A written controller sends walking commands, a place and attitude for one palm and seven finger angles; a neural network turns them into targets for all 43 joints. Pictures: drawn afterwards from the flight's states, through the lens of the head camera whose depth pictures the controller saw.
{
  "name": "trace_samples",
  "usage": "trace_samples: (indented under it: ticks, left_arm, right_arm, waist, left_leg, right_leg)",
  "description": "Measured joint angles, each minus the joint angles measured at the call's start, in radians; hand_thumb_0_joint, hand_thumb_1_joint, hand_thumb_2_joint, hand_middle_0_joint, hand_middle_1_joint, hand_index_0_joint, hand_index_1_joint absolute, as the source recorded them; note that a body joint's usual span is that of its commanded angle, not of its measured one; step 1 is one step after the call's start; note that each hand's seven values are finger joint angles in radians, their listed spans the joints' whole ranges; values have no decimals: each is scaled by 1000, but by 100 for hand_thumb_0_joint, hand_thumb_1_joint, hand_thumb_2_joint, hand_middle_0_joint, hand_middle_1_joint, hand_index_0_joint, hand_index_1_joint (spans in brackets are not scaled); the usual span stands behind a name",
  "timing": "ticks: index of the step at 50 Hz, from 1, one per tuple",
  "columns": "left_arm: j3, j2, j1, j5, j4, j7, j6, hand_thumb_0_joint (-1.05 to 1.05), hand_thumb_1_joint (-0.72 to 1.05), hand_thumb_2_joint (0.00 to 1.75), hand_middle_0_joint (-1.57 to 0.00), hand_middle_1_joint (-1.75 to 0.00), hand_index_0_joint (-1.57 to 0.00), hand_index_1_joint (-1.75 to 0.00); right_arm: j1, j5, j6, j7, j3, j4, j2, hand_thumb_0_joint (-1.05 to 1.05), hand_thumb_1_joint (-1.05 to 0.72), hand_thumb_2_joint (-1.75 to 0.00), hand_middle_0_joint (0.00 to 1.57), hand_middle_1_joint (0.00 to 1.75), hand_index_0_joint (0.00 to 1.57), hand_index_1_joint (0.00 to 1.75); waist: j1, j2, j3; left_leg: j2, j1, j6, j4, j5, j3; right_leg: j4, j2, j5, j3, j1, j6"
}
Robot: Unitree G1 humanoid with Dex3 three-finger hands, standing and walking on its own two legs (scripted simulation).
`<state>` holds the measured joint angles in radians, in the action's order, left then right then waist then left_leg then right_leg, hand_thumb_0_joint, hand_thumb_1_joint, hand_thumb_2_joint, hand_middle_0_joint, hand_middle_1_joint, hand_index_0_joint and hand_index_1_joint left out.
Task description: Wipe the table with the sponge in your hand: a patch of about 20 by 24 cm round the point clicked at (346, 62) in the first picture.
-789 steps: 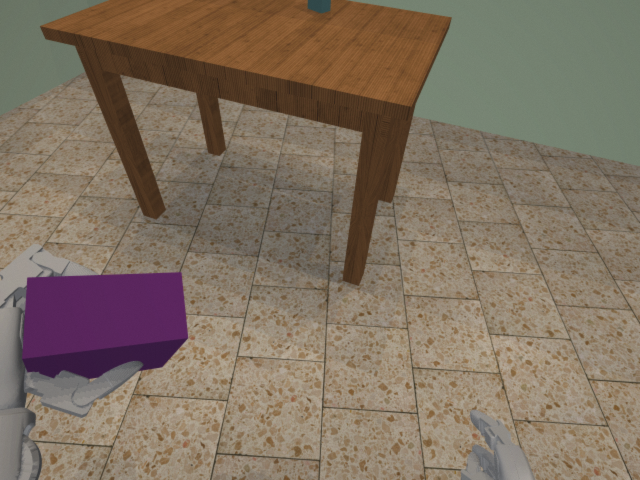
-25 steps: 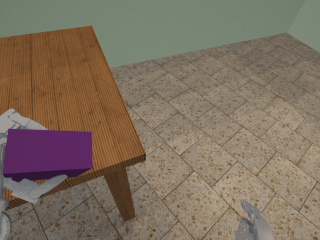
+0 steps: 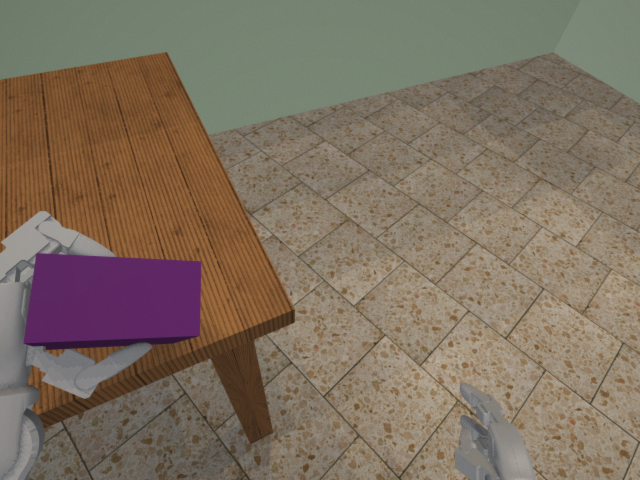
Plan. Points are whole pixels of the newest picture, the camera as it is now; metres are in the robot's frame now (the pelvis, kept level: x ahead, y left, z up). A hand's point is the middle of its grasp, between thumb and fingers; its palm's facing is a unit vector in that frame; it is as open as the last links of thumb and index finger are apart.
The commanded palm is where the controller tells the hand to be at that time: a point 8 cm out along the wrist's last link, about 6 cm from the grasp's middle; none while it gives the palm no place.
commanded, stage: come to a stop and stand still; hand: left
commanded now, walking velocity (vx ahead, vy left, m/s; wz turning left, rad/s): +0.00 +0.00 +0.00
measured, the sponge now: (141, 307) +0.24 +0.19 +0.15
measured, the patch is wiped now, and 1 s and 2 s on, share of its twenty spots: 0.00 0.00 0.00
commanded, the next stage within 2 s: look again from close up in 0.18 s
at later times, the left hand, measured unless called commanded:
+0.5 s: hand (66, 311) +0.22 +0.24 +0.16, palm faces +0.39 -0.86 -0.33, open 10.6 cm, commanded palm +0.16 +0.28 +0.18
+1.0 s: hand (81, 320) +0.22 +0.23 +0.16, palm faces +0.34 -0.72 -0.61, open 10.6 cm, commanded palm +0.17 +0.27 +0.20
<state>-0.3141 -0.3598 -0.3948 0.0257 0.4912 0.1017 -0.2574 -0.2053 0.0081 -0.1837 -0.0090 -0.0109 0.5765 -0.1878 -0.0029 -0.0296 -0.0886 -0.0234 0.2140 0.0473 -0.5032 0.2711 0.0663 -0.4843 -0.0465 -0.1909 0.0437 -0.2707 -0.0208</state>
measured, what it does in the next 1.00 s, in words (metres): stands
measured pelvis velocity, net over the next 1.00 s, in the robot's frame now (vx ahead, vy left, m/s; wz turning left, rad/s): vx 0.01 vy -0.04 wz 0.04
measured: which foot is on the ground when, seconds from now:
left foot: down 0.00-1.00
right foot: down 0.00-1.00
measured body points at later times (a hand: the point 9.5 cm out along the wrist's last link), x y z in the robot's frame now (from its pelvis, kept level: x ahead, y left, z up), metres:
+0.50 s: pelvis +0.00 +0.00 +0.01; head +0.01 +0.02 +0.45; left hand +0.20 +0.29 +0.18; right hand +0.19 -0.22 -0.05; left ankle +0.00 +0.08 -0.74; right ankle +0.04 -0.14 -0.74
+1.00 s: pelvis +0.01 -0.04 +0.00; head +0.01 -0.05 +0.45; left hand +0.19 +0.26 +0.20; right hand +0.21 -0.25 -0.09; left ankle +0.00 +0.08 -0.74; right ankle +0.04 -0.13 -0.74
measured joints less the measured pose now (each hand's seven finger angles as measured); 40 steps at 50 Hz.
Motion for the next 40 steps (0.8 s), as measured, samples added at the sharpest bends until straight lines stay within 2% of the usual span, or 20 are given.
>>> trace_samples:
  ticks: [3, 7, 10, 14, 18, 21, 27, 31, 32, 33, 34, 36, 38, 40]
  left_arm:
    - [-4, -41, -60, 4, 0, -17, -15, -1, -54, 102, -69, -136, -69, -136]
    - [-65, -73, -48, 15, -70, -13, -3, -1, -54, 102, -69, -136, -69, -136]
    - [-86, -43, -9, 18, -102, 2, 15, -1, -54, 102, -69, -136, -69, -135]
    - [-41, 33, 29, 10, -90, 15, 33, -1, -54, 102, -69, -136, -69, -135]
    - [17, 65, 43, -6, -78, 13, 39, -1, -54, 102, -69, -136, -69, -135]
    - [24, 46, 46, -10, -84, 9, 41, -1, -54, 102, -69, -136, -69, -135]
    - [-24, -4, 24, 1, -83, 3, 45, -1, -54, 102, -69, -136, -69, -135]
    - [-33, -2, -2, 7, -67, 1, 46, -1, -54, 102, -69, -136, -69, -135]
    - [-26, -31, 38, -7, -77, -10, 45, -1, -54, 102, -69, -136, -69, -135]
    - [-27, -75, 118, -46, -110, -34, 46, -1, -54, 102, -69, -136, -69, -135]
    - [-31, -103, 192, -65, -150, -49, 56, -1, -54, 102, -69, -136, -69, -135]
    - [-59, -111, 261, -53, -189, -63, 112, -1, -54, 102, -69, -136, -69, -135]
    - [-88, -91, 271, -10, -208, -81, 175, -1, -54, 102, -69, -136, -69, -135]
    - [-93, -74, 234, -5, -192, -91, 238, -1, -54, 102, -69, -136, -69, -135]
  right_arm:
    - [-4, 2, 17, 14, -4, -1, 16, 2, -90, -90, 20, 30, 20, 30]
    - [-17, 3, 32, 30, -12, 2, 22, 2, -90, -90, 20, 30, 20, 29]
    - [-21, 1, 29, 32, -14, 10, 11, 2, -90, -90, 20, 30, 20, 29]
    - [-17, -4, 19, 31, -14, 21, -8, 2, -90, -90, 20, 30, 20, 29]
    - [1, -10, 19, 32, -16, 18, -11, 2, -90, -90, 20, 30, 20, 30]
    - [13, -12, 26, 34, -19, 3, -3, 2, -90, -90, 20, 30, 20, 30]
    - [7, -12, 41, 36, -23, -24, 6, 2, -90, -90, 20, 30, 20, 30]
    - [-10, -11, 49, 35, -21, -18, -1, 2, -90, -90, 20, 30, 20, 30]
    - [-33, 2, 56, 57, -33, -43, -12, 2, -90, -90, 20, 30, 20, 29]
    - [-54, -18, 46, 62, -30, -48, -15, 2, -90, -90, 20, 30, 20, 29]
    - [-58, -42, 36, 46, -27, -27, -16, 1, -90, -90, 20, 30, 20, 29]
    - [-46, -66, 39, 5, -34, 25, -25, 1, -90, -90, 20, 30, 20, 29]
    - [-36, -72, 47, -12, -38, 62, -35, 2, -90, -90, 20, 30, 20, 30]
    - [-29, -64, 59, -21, -38, 79, -45, 2, -90, -90, 20, 31, 20, 30]
  waist:
    - [8, -6, 16]
    - [-9, -13, 27]
    - [-32, -12, 29]
    - [-59, -10, 32]
    - [-60, -12, 40]
    - [-44, -12, 43]
    - [-20, -7, 42]
    - [-22, -1, 39]
    - [-27, 7, 31]
    - [-40, 4, 17]
    - [-49, -1, 10]
    - [-57, 5, 25]
    - [-57, 31, 52]
    - [-49, 55, 74]
  left_leg:
    - [-3, -8, -1, 8, -1, -2]
    - [0, -13, -4, 13, -5, -14]
    - [5, -17, -6, 13, -5, -21]
    - [8, -28, -5, 16, -6, -21]
    - [13, -37, -5, 25, -10, -16]
    - [17, -40, -7, 32, -14, -14]
    - [20, -42, -10, 50, -22, -11]
    - [20, -43, -10, 56, -23, -10]
    - [21, -26, -9, 35, -18, -24]
    - [11, -17, -10, 18, -14, -39]
    - [-2, -14, -14, 15, -15, -50]
    - [-8, -16, -19, 24, -21, -50]
    - [0, -29, -22, 36, -20, -40]
    - [5, -46, -22, 46, -16, -31]
  right_leg:
    - [4, -3, -2, 2, 7, -2]
    - [20, 0, 2, 14, 22, 1]
    - [34, 5, 9, 21, 34, 3]
    - [52, 9, 18, 22, 51, 3]
    - [69, 15, 28, 18, 62, 3]
    - [83, 19, 37, 15, 67, 5]
    - [104, 24, 48, 12, 69, 7]
    - [111, 24, 50, 12, 70, 6]
    - [87, 32, 25, 9, 59, -7]
    - [59, 34, 20, -1, 52, 5]
    - [37, 28, 7, -4, 47, 20]
    - [17, 23, -10, -8, 35, 25]
    - [31, 31, -5, -19, 44, 18]
    - [37, 37, -4, -28, 55, 19]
